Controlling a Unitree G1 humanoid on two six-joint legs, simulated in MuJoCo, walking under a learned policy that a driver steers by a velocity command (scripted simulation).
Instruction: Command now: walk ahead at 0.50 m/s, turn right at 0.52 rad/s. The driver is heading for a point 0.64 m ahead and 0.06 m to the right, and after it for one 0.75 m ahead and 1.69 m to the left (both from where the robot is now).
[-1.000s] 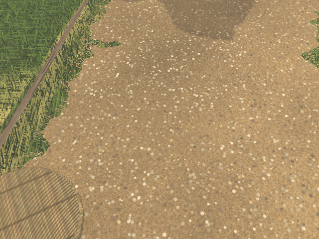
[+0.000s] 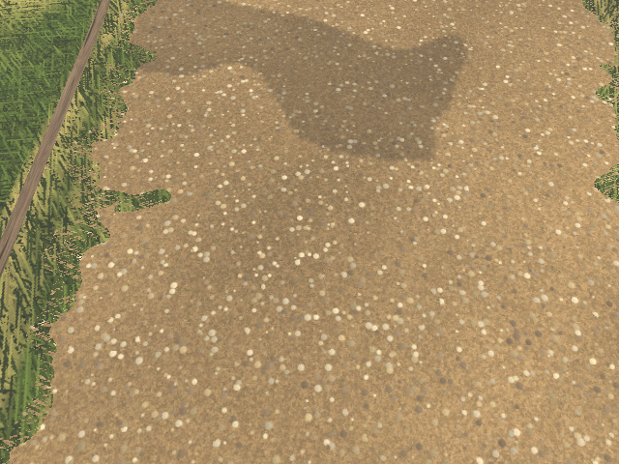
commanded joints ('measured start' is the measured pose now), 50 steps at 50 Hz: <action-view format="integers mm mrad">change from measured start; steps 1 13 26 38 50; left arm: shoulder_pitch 202 215 127 -87 81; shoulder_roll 144 158 127 30 92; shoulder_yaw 42 43 13 -19 8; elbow -25 -44 -94 -145 -106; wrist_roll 1 -8 9 4 26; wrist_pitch -15 2 -9 -21 9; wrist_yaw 12 59 57 29 49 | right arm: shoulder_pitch -96 -318 -21 59 70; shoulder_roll -120 -58 -98 -170 -140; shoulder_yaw -14 -4 -30 -33 -21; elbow -154 -229 -150 -54 -76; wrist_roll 16 -20 -21 7 6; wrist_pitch -78 -31 -30 -13 57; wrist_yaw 10 16 31 24 -10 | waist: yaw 77 81 -50 -70 36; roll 9 -85 52 81 -101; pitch -191 -68 -70 -29 -239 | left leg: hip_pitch -573 -319 206 81 -471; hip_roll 36 -24 244 153 21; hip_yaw -141 -71 -500 -155 -118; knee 197 -525 -869 -959 104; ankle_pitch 82 553 148 478 -97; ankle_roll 41 -52 239 211 -63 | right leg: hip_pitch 623 243 -274 -76 523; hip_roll -313 -136 -95 -127 -402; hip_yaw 567 307 193 63 289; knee -342 -373 613 -5 -228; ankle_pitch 55 200 -183 200 613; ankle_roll -225 -119 73 107 -146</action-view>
